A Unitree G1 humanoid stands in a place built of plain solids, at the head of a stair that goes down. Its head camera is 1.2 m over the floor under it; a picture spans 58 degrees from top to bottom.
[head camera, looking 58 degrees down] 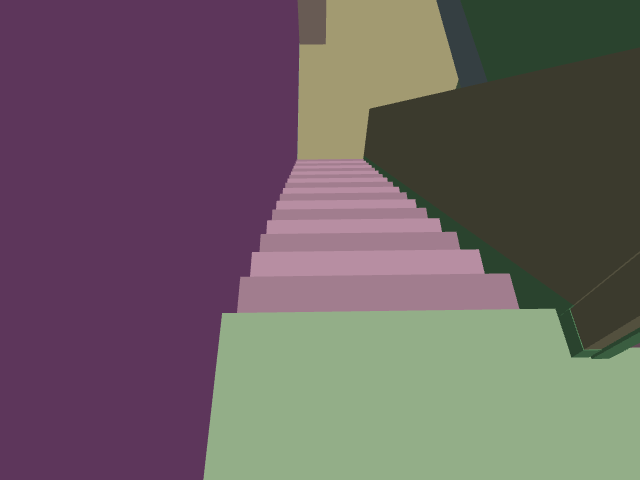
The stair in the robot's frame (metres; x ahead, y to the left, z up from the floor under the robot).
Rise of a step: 0.21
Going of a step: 0.23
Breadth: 0.99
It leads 1 degrees to the left of straight ahead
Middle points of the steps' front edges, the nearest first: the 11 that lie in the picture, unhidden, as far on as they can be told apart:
0.50 -0.21 0.00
0.73 -0.20 -0.21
0.96 -0.20 -0.42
1.19 -0.20 -0.63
1.42 -0.19 -0.84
1.65 -0.19 -1.06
1.88 -0.19 -1.27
2.11 -0.18 -1.48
2.34 -0.18 -1.69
2.57 -0.18 -1.90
2.80 -0.17 -2.11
